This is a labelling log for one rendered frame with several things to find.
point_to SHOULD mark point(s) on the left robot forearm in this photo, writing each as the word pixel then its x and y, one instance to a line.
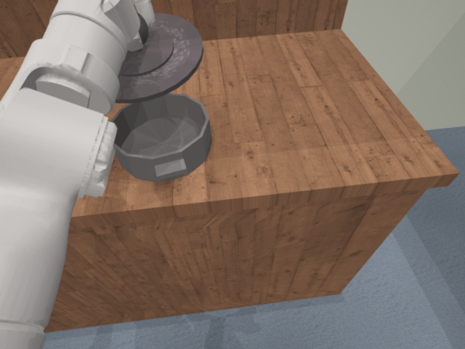
pixel 79 58

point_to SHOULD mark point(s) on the pot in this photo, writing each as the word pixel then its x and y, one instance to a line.
pixel 162 139

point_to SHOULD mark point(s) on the left robot hand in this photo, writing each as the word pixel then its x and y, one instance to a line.
pixel 145 9

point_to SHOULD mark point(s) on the table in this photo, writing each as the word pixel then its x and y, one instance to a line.
pixel 313 163

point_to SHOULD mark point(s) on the knob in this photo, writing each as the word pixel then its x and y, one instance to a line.
pixel 143 29

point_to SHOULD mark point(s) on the left robot upper arm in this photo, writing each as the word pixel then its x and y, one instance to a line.
pixel 51 153

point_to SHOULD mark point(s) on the lid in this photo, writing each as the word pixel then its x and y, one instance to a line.
pixel 170 56

